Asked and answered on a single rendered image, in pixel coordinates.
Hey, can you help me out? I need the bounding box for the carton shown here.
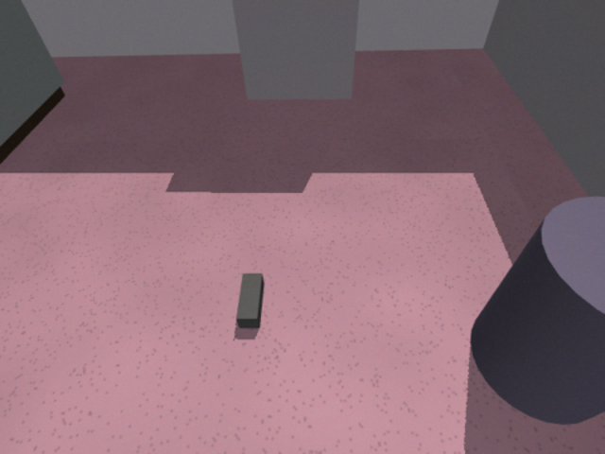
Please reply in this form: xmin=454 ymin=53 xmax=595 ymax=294
xmin=236 ymin=273 xmax=264 ymax=328

